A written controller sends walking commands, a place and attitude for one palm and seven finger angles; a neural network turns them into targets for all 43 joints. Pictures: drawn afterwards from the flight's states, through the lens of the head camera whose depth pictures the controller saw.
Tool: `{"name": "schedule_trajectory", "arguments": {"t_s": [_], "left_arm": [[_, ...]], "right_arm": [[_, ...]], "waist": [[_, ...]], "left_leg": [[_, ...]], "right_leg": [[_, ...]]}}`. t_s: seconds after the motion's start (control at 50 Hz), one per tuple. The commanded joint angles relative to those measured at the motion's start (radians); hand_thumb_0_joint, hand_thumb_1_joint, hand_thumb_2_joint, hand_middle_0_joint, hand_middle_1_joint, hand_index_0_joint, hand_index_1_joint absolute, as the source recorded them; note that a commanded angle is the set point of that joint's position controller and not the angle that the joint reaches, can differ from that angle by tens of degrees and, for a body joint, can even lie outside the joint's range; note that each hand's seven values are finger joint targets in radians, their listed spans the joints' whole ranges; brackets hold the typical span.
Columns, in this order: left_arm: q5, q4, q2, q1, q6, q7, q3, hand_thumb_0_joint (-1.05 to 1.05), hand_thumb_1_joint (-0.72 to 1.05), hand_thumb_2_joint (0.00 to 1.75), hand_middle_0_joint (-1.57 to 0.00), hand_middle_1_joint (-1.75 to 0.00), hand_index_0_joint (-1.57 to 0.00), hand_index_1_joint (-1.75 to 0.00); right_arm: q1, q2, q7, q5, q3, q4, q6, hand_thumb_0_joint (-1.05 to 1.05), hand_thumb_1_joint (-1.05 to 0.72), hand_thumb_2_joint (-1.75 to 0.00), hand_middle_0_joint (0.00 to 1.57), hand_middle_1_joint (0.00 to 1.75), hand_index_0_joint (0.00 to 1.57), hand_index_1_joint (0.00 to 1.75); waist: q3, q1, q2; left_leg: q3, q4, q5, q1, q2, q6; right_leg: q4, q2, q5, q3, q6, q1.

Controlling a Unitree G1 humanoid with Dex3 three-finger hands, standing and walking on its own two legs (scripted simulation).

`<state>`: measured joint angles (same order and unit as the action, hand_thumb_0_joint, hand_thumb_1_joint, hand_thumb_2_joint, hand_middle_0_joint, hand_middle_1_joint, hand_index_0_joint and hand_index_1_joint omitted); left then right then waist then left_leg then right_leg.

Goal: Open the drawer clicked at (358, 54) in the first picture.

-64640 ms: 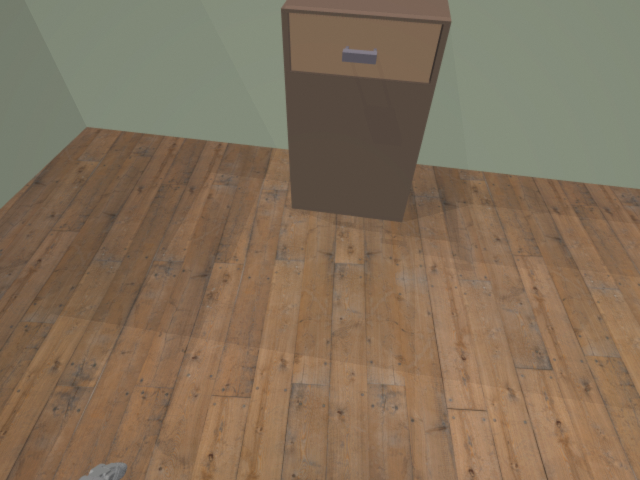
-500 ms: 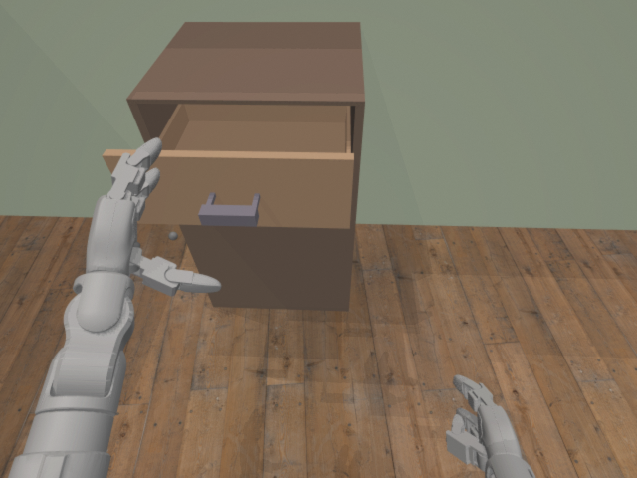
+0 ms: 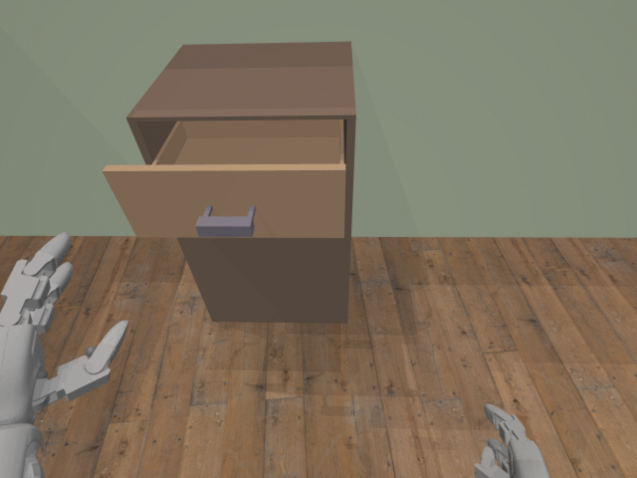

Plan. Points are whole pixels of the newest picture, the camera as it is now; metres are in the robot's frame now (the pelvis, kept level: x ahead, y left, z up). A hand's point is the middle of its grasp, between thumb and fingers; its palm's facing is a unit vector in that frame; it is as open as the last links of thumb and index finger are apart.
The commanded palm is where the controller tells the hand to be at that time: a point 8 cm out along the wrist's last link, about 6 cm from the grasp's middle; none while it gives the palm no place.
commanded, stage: draw the hand back to the body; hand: left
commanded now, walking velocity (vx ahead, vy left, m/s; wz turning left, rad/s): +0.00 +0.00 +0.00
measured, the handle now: (228, 218) +0.57 +0.25 -0.03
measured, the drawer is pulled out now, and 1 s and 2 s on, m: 0.19 0.19 0.19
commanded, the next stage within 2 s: step back with the hand held close in 0.30 s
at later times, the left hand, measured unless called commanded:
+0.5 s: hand (52, 370) +0.17 +0.26 +0.16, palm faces +0.41 -0.81 -0.42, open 7.5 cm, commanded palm +0.11 +0.30 +0.17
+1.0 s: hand out of the picture +0.10 +0.27 +0.15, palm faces +0.37 -0.82 -0.43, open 7.4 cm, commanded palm +0.04 +0.31 +0.17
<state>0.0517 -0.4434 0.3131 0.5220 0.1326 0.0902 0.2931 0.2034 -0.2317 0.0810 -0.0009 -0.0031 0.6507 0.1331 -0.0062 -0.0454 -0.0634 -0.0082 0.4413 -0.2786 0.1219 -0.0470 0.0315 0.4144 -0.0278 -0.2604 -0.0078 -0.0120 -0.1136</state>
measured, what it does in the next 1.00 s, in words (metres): shifts its weight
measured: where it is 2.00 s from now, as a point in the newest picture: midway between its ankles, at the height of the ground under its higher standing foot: outside the picture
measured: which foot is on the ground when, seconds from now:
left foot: down 0.00-1.00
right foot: down 0.00-1.00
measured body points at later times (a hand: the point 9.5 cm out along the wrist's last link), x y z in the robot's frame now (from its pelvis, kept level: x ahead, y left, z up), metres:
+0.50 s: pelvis -0.02 +0.01 +0.00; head -0.02 +0.01 +0.45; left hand +0.14 +0.30 +0.18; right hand +0.17 -0.20 -0.08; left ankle -0.02 +0.14 -0.74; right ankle -0.02 -0.11 -0.74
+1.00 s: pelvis -0.08 +0.02 -0.02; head -0.08 +0.05 +0.43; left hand +0.07 +0.31 +0.17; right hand +0.09 -0.20 -0.08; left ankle -0.02 +0.14 -0.74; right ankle -0.02 -0.11 -0.74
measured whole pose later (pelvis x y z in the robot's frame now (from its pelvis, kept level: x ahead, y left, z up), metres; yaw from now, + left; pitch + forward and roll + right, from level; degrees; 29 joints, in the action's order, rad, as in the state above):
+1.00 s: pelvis -0.08 +0.02 -0.02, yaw +1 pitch +1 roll -2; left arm 0.02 -0.58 0.38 0.62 0.23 0.13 0.37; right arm 0.22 -0.20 0.06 -0.01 0.02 0.55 0.09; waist 0.02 0.00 0.02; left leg -0.02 0.62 -0.23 0.41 -0.02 -0.01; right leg 0.55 0.00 -0.19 0.00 0.02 -0.38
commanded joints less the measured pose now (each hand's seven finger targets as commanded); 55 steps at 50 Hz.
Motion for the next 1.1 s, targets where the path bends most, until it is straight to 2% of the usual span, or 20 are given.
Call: {"name": "schedule_trajectory", "arguments": {"t_s": [0.0,0.04,0.1,0.14,0.16,0.26,0.34,0.36,0.38,0.4,0.42,0.44,0.48,0.6,0.76,0.84,0.88,0.92,0.98,1.08], "left_arm": [[0.0,-0.251,0.154,-0.008,0.066,0.021,0.111,0.0,0.76,0.84,-0.19,-0.3,-0.19,-0.3],[-0.007,-0.268,0.172,-0.089,0.068,0.027,0.11,0.0,0.83,0.87,-0.2,-0.3,-0.2,-0.3],[-0.007,-0.216,0.142,-0.087,0.06,0.033,0.094,0.0,0.9,0.9,-0.2,-0.3,-0.2,-0.3],[-0.013,-0.233,0.168,-0.117,0.063,0.037,0.108,0.0,0.9,0.9,-0.2,-0.3,-0.2,-0.3],[-0.01,-0.221,0.138,-0.094,0.061,0.036,0.09,0.0,0.9,0.9,-0.2,-0.3,-0.2,-0.3],[-0.011,-0.217,0.136,-0.075,0.054,0.035,0.09,0.0,0.9,0.9,-0.2,-0.3,-0.2,-0.3],[-0.015,-0.246,0.167,-0.094,0.053,0.035,0.115,0.0,0.9,0.9,-0.2,-0.3,-0.2,-0.3],[-0.015,-0.237,0.141,-0.076,0.052,0.034,0.094,0.0,0.9,0.9,-0.2,-0.3,-0.2,-0.3],[-0.016,-0.263,0.152,-0.091,0.055,0.035,0.099,0.0,0.9,0.9,-0.2,-0.3,-0.2,-0.3],[-0.016,-0.249,0.217,-0.088,0.079,0.035,0.199,0.0,0.9,0.9,-0.2,-0.3,-0.2,-0.3],[-0.028,-0.213,0.168,-0.033,0.075,0.031,0.149,0.0,0.9,0.9,-0.2,-0.3,-0.2,-0.3],[-0.031,-0.248,0.191,-0.03,0.082,0.033,0.169,0.0,0.9,0.9,-0.2,-0.3,-0.2,-0.3],[-0.036,-0.252,0.141,0.022,0.084,0.037,0.12,0.0,0.9,0.9,-0.2,-0.3,-0.2,-0.3],[-0.025,-0.354,0.21,0.11,0.092,0.061,0.174,0.0,0.9,0.9,-0.2,-0.3,-0.2,-0.3],[-0.012,-0.373,0.232,0.133,0.125,0.056,0.199,0.0,0.9,0.9,-0.2,-0.3,-0.2,-0.3],[-0.018,-0.343,0.221,0.116,0.142,0.056,0.194,0.0,0.9,0.9,-0.2,-0.3,-0.2,-0.3],[-0.026,-0.323,0.206,0.101,0.149,0.059,0.184,0.0,0.9,0.9,-0.2,-0.3,-0.2,-0.3],[-0.03,-0.329,0.197,0.08,0.158,0.059,0.172,0.0,0.9,0.9,-0.2,-0.3,-0.2,-0.3],[-0.037,-0.346,0.207,0.046,0.171,0.066,0.169,0.0,0.9,0.9,-0.2,-0.3,-0.2,-0.3],[-0.041,-0.346,0.209,0.016,0.179,0.078,0.165,0.0,0.9,0.9,-0.2,-0.3,-0.2,-0.3]], "right_arm": [[-0.141,-0.074,0.012,0.002,-0.024,-0.167,0.071,0.0,-0.9,-0.9,0.2,0.3,0.2,0.3],[-0.136,-0.082,0.016,0.002,-0.025,-0.159,0.08,0.0,-0.9,-0.9,0.2,0.3,0.2,0.3],[-0.135,-0.077,0.027,0.005,-0.019,-0.157,0.083,0.0,-0.9,-0.9,0.2,0.3,0.2,0.3],[-0.134,-0.08,0.026,0.006,-0.017,-0.154,0.088,0.0,-0.9,-0.9,0.2,0.3,0.2,0.3],[-0.138,-0.075,0.026,0.007,-0.012,-0.156,0.089,0.0,-0.9,-0.9,0.2,0.3,0.2,0.3],[-0.143,-0.071,0.018,0.01,-0.005,-0.158,0.091,0.0,-0.9,-0.9,0.2,0.3,0.2,0.3],[-0.144,-0.075,0.012,0.009,-0.008,-0.159,0.094,0.0,-0.9,-0.9,0.2,0.3,0.2,0.3],[-0.141,-0.071,0.013,0.01,-0.004,-0.16,0.092,0.0,-0.9,-0.9,0.2,0.3,0.2,0.3],[-0.134,-0.072,0.009,0.009,-0.006,-0.162,0.093,0.0,-0.9,-0.9,0.2,0.3,0.2,0.3],[-0.113,-0.118,0.01,0.014,-0.021,-0.186,0.056,0.0,-0.9,-0.9,0.2,0.3,0.2,0.3],[-0.11,-0.115,0.012,0.028,-0.024,-0.178,0.029,0.0,-0.9,-0.9,0.2,0.3,0.2,0.3],[-0.121,-0.124,0.013,0.033,-0.03,-0.185,0.016,0.0,-0.9,-0.9,0.2,0.3,0.2,0.3],[-0.082,-0.111,0.011,0.03,-0.03,-0.206,-0.008,0.0,-0.9,-0.9,0.2,0.3,0.2,0.3],[-0.079,-0.098,0.006,0.004,-0.042,-0.256,-0.039,0.0,-0.9,-0.9,0.2,0.3,0.2,0.3],[-0.095,-0.109,-0.001,-0.007,-0.042,-0.253,-0.025,0.0,-0.9,-0.9,0.2,0.3,0.2,0.3],[-0.085,-0.121,-0.004,-0.007,-0.042,-0.248,-0.007,0.0,-0.9,-0.9,0.2,0.3,0.2,0.3],[-0.075,-0.12,-0.002,-0.004,-0.038,-0.249,-0.001,0.0,-0.9,-0.9,0.2,0.3,0.2,0.3],[-0.061,-0.12,-0.006,-0.006,-0.037,-0.251,0.007,0.0,-0.9,-0.9,0.2,0.3,0.2,0.3],[-0.049,-0.118,0.0,0.0,-0.037,-0.244,0.02,0.0,-0.9,-0.9,0.2,0.3,0.2,0.3],[-0.045,-0.117,0.008,0.006,-0.033,-0.23,0.034,0.0,-0.9,-0.9,0.2,0.3,0.2,0.3]], "waist": [[0.061,-0.005,0.019],[0.036,0.009,0.02],[0.008,0.005,0.042],[0.025,0.001,0.031],[0.018,-0.003,0.01],[0.019,-0.013,0.026],[0.037,-0.016,-0.002],[0.032,-0.017,-0.029],[0.041,-0.013,-0.03],[-0.024,0.034,0.034],[0.001,0.04,0.102],[0.01,0.038,0.085],[0.097,0.053,0.064],[0.219,0.052,0.043],[0.172,0.042,-0.052],[0.125,0.041,-0.069],[0.098,0.047,-0.038],[0.087,0.054,-0.01],[0.076,0.06,0.025],[0.063,0.061,-0.017]], "left_leg": [[0.074,-0.018,0.236,-0.012,0.038,-0.04],[0.068,-0.015,0.191,-0.016,0.036,-0.039],[0.058,-0.026,0.152,-0.009,0.039,-0.04],[0.05,-0.035,0.143,-0.013,0.039,-0.039],[0.049,-0.041,0.148,-0.008,0.039,-0.037],[0.038,-0.058,0.163,0.01,0.034,-0.032],[0.036,-0.058,0.18,0.006,0.033,-0.028],[0.036,-0.064,0.181,0.011,0.032,-0.026],[0.031,-0.065,0.193,0.009,0.031,-0.026],[0.009,-0.028,0.172,0.082,0.012,-0.05],[-0.01,-0.001,0.189,0.086,0.017,-0.049],[0.002,0.009,0.199,0.08,0.018,-0.047],[-0.007,0.045,0.261,0.095,0.003,-0.044],[-0.005,0.074,0.475,0.132,-0.027,-0.038],[-0.031,-0.008,0.298,0.273,-0.045,-0.055],[-0.046,-0.06,0.057,0.415,-0.06,-0.072],[-0.052,-0.069,-0.072,0.494,-0.063,-0.08],[-0.043,-0.039,-0.204,0.509,-0.037,-0.078],[-0.033,0.007,-0.255,0.456,-0.002,-0.065],[-0.06,-0.044,-0.273,0.447,-0.022,-0.064]], "right_leg": [[-0.067,0.01,0.226,0.042,0.021,-0.024],[-0.088,0.011,0.163,0.035,0.02,-0.06],[-0.093,0.009,0.107,0.043,0.021,-0.07],[-0.094,0.011,0.091,0.041,0.016,-0.059],[-0.087,0.011,0.096,0.047,0.015,-0.051],[-0.076,0.01,0.11,0.053,0.01,-0.024],[-0.078,0.009,0.128,0.048,0.006,-0.011],[-0.071,0.01,0.124,0.055,0.005,-0.008],[-0.065,0.011,0.14,0.054,0.003,-0.002],[-0.099,0.043,0.172,-0.006,0.009,-0.114],[-0.099,0.051,0.179,-0.005,0.005,-0.113],[-0.105,0.057,0.2,-0.013,0.003,-0.136],[-0.056,0.08,0.236,-0.027,-0.01,-0.082],[0.063,0.085,0.453,0.001,-0.003,0.005],[0.106,0.033,0.276,0.031,0.023,-0.008],[0.139,0.015,0.157,0.025,0.029,0.0],[0.15,0.019,0.115,0.01,0.027,0.007],[0.111,0.04,0.052,-0.025,0.017,-0.032],[0.014,0.06,-0.102,-0.068,0.005,-0.139],[0.017,0.032,-0.183,-0.031,0.014,-0.172]]}}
